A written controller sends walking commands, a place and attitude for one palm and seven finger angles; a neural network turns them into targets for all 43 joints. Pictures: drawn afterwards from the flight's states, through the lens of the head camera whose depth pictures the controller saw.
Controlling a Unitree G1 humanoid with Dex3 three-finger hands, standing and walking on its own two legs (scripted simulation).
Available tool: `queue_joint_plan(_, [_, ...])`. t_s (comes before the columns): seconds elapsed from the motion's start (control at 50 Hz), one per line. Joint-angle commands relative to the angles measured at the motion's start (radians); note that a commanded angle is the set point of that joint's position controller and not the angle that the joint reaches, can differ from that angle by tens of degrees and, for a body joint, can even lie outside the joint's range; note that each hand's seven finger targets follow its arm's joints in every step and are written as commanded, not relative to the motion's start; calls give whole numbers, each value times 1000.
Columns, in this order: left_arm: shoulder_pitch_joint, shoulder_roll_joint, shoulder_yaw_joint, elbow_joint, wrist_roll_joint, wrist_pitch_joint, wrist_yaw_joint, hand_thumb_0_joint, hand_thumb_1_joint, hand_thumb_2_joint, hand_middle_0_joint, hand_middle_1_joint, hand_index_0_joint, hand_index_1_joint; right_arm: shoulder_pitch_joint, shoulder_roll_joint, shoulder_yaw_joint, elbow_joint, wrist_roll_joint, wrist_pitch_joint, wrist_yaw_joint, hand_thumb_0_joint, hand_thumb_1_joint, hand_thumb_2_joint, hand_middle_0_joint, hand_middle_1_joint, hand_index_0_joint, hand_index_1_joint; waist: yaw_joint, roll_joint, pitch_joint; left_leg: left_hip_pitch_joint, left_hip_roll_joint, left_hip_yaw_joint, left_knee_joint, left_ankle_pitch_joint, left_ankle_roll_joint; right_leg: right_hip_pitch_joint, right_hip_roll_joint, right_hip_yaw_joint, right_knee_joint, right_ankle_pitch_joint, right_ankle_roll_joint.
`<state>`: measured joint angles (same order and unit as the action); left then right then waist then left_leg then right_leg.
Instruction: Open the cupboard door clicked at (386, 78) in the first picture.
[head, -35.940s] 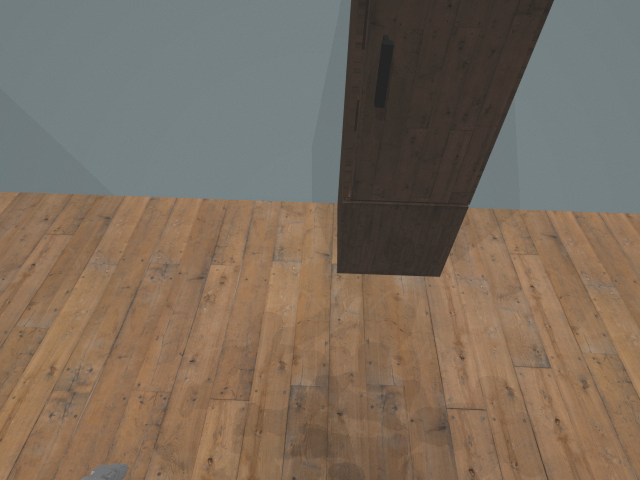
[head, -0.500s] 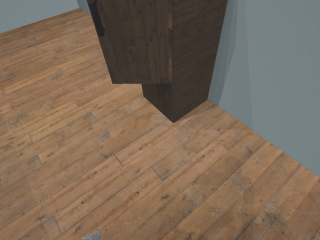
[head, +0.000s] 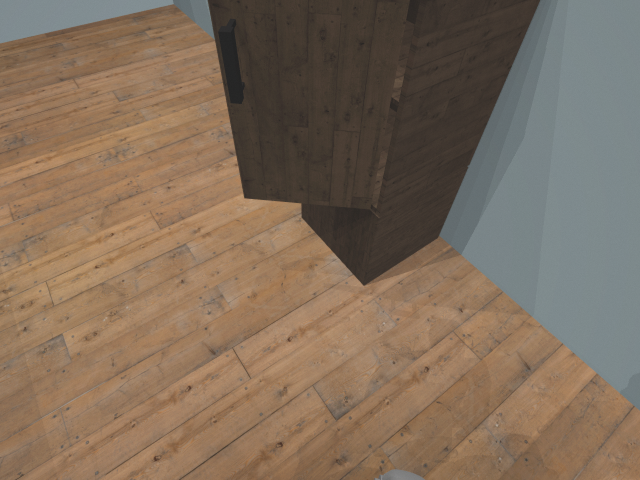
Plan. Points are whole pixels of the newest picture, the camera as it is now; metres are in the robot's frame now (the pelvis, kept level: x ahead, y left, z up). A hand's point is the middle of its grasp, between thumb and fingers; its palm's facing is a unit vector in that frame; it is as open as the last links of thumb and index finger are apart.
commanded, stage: take the last steps up to it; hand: left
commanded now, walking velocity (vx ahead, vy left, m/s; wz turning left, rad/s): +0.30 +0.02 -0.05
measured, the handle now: (234, 62) +0.82 +0.25 +0.08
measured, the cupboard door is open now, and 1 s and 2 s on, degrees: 49 49 49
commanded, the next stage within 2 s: come to a stop and stand still in 0.36 s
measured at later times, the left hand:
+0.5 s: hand (222, 420) +0.21 +0.17 -0.16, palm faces +0.03 -0.98 -0.21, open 7.2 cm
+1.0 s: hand (224, 374) +0.28 +0.18 -0.17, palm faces -0.01 -0.96 -0.29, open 7.4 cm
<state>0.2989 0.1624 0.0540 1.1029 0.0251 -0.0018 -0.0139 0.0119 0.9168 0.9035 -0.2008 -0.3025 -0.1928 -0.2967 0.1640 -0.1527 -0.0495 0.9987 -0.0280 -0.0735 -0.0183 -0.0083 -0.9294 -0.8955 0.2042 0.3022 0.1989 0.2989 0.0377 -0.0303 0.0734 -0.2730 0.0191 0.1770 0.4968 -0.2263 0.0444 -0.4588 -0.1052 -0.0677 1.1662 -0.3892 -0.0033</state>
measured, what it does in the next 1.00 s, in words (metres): walks ahead: right foot, then left foot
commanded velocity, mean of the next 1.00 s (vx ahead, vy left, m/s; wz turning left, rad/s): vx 0.00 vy -0.02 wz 0.00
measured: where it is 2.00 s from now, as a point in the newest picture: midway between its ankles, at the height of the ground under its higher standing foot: outside the picture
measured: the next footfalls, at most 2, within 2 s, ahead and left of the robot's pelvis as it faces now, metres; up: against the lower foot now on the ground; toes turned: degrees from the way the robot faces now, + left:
right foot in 0.24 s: +0.19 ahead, -0.12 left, +0.00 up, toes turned -9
left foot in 0.58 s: +0.32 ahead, +0.13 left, +0.00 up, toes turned +5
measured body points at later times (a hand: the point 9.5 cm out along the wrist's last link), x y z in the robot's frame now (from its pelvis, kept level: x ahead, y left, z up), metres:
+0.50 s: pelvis +0.18 -0.01 +0.01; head +0.22 -0.02 +0.46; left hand +0.21 +0.22 -0.14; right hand +0.20 -0.24 -0.15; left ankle +0.22 +0.13 -0.69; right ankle +0.15 -0.11 -0.73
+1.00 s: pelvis +0.21 -0.02 -0.01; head +0.24 -0.04 +0.44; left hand +0.28 +0.23 -0.15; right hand +0.27 -0.27 -0.17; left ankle +0.27 +0.12 -0.73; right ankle +0.19 -0.14 -0.74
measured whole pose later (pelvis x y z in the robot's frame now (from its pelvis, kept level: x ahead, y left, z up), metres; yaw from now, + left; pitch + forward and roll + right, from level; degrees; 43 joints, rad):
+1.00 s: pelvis +0.21 -0.02 -0.01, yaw -2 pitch +0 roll +1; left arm 0.19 0.21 0.05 0.97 0.03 0.04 0.02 0.01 0.91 0.90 -0.20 -0.30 -0.19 -0.30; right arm 0.14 -0.20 -0.07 1.01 -0.02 0.06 -0.02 0.00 -0.91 -0.90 0.21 0.30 0.20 0.30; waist 0.00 0.03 0.07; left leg -0.42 0.08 0.08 0.67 -0.34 -0.02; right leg -0.28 -0.04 -0.04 0.63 -0.36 -0.01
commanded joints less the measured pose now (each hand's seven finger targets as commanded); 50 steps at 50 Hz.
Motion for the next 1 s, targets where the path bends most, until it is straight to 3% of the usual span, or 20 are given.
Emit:
queue_joint_plan(0.0, [-17, 8, 10, -90, 4, -21, -5, 0, 900, 900, -200, -300, -200, -300, 154, -126, -19, 16, -4, -1, -2, 0, -900, -900, 200, 300, 200, 300, -34, 120, -38, 79, 273, -191, -326, 76, 119, -63, -40, 12, -169, 93, 6])
queue_joint_plan(0.12, [-116, 41, 11, -135, 2, -20, -11, 0, 900, 900, -200, -300, -200, -300, 163, -155, -18, 39, -7, 15, 7, 0, -900, -900, 200, 300, 200, 300, -35, 112, 5, 64, 267, -169, -298, -5, 120, 78, 1, -32, -471, 138, 10])
queue_joint_plan(0.18, [-37, 76, 19, -109, 5, -29, -8, 0, 900, 900, -200, -300, -200, -300, 151, -150, -12, 51, -2, 23, 9, 0, -900, -900, 200, 300, 200, 300, 12, 63, -8, 9, 195, -117, -153, -32, 59, 284, 42, -61, -626, 188, -3])
queue_joint_plan(0.2, [46, 126, 30, -87, 6, -38, -3, 0, 900, 900, -200, -300, -200, -300, 144, -129, -7, 50, 4, 22, 12, 0, -900, -900, 200, 300, 200, 300, 51, -5, -37, -76, 122, -56, 6, -46, 20, 428, -10, 27, -691, 166, -30])
queue_joint_plan(0.22, [150, 211, 47, -56, 8, -50, 5, 0, 900, 900, -200, -300, -200, -300, 159, -89, 0, 33, 12, 20, 19, 0, -900, -900, 200, 300, 200, 300, 78, -212, -90, -267, 11, 19, 260, -158, -29, 609, -219, 328, -798, 177, -126])
queue_joint_plan(0.24, [215, 248, 54, -43, -6, -51, 17, 0, 900, 900, -200, -300, -200, -300, 131, -103, -2, 11, 12, 28, 20, 0, -900, -900, 200, 300, 200, 300, 95, -309, -103, -342, -9, -31, 515, -408, -43, 616, -360, 518, -924, 201, -219])
queue_joint_plan(0.28, [98, 181, 36, -69, -10, -56, 30, 0, 900, 900, -200, -300, -200, -300, 64, -106, -10, 15, 11, 30, 14, 0, -900, -900, 200, 300, 200, 300, 48, -171, -38, -391, 60, -171, 652, -261, -46, 493, -325, 419, -923, 314, -219])
queue_joint_plan(0.3, [49, 147, 24, -84, -13, -60, 30, 0, 900, 900, -200, -300, -200, -300, 70, -89, -7, 29, 10, 36, 16, 0, -900, -900, 200, 300, 200, 300, 18, -92, -38, -351, 82, -180, 623, -183, -58, 434, -279, 293, -923, 391, -185])
queue_joint_plan(0.36, [-1, 107, 11, -84, -9, -77, 28, 0, 900, 900, -200, -300, -200, -300, 145, -35, 3, 67, 8, 54, 24, 0, -900, -900, 200, 300, 200, 300, -40, -90, -63, -219, 82, -129, 466, -91, -82, 338, -194, 76, -929, 546, -139])
queue_joint_plan(0.5, [-3, 115, 2, -34, -11, -59, 38, 0, 900, 900, -200, -300, -200, -300, 110, -16, 22, 67, 11, 46, 17, 0, -900, -900, 200, 300, 200, 300, -42, -107, -68, -15, 10, -69, 25, 73, -89, 341, -120, -7, -792, 714, -95])
queue_joint_plan(0.52, [-12, 111, -4, -30, -15, -52, 44, 0, 900, 900, -200, -300, -200, -300, 137, -35, 23, 80, 10, 44, 14, 0, -900, -900, 200, 300, 200, 300, -59, -95, -81, 83, 19, -84, -66, 221, -85, 299, -98, -15, -742, 666, -64])
queue_joint_plan(0.56, [50, 68, -16, -29, -20, -30, 58, 0, 900, 900, -200, -300, -200, -300, 181, -148, 5, 88, 9, 40, -1, 0, -900, -900, 200, 300, 200, 300, -52, 114, -154, 244, 207, -225, -13, 784, -7, 209, -24, -37, -657, 298, 6])
queue_joint_plan(0.64, [49, 98, -11, -48, -21, 32, 57, 0, 900, 900, -200, -300, -200, -300, 158, -211, -15, 68, 14, 74, -45, 0, -900, -900, 200, 300, 200, 300, -69, 322, -109, 185, 360, -338, -91, 1070, 141, 127, 44, 14, -313, -228, 32])
queue_joint_plan(0.76, [-10, 81, 23, -115, -13, 53, 39, 0, 900, 900, -200, -300, -200, -300, 49, -229, -47, -6, 2, 91, -50, 0, -900, -900, 200, 300, 200, 300, -56, 162, -200, 172, 359, -285, -86, 694, 163, 18, 66, 84, -118, -160, 30])
queue_joint_plan(0.88, [68, 74, 21, -122, -7, 42, 31, 0, 900, 900, -200, -300, -200, -300, -26, -221, -51, -39, 2, 102, -21, 0, -900, -900, 200, 300, 200, 300, -2, 172, -169, -46, 268, -237, -83, 145, 70, 288, 77, -10, -580, 81, 15])
queue_joint_plan(0.9, [83, 107, 24, -120, 0, 36, 34, 0, 900, 900, -200, -300, -200, -300, -15, -191, -49, -43, 10, 107, -14, 0, -900, -900, 200, 300, 200, 300, 1, 69, -140, -114, 202, -197, -29, -5, 27, 338, 55, 21, -707, 151, 9])
queue_joint_plan(0.92, [45, 174, 31, -138, 11, 27, 39, 0, 900, 900, -200, -300, -200, -300, 7, -130, -43, -56, 16, 115, -5, 0, -900, -900, 200, 300, 200, 300, -18, -155, -84, -191, 76, -119, 101, -216, -42, 279, -108, 249, -867, 73, -54])
queue_joint_plan(0.94, [-29, 224, 30, -165, 10, 24, 40, 0, 900, 900, -200, -300, -200, -300, -10, -94, -30, -72, 17, 123, 7, 0, -900, -900, 200, 300, 200, 300, -23, -241, -37, -136, 11, -100, 238, -291, -66, 116, -237, 333, -972, -19, -137])
queue_joint_plan(0.96, [-77, 226, 23, -183, 11, 24, 39, 0, 900, 900, -200, -300, -200, -300, -36, -96, -30, -75, 13, 130, 12, 0, -900, -900, 200, 300, 200, 300, -23, -139, -24, -96, 1, -136, 352, -294, -57, 29, -234, 320, -973, -21, -163])
queue_joint_plan(0.98, [-105, 206, 21, -178, 10, 13, 42, 0, 900, 900, -200, -300, -200, -300, -35, -88, -30, -65, 9, 133, 9, 0, -900, -900, 200, 300, 200, 300, -34, -232, -11, -137, 7, -167, 407, -280, -48, 57, -198, 321, -936, 99, -165])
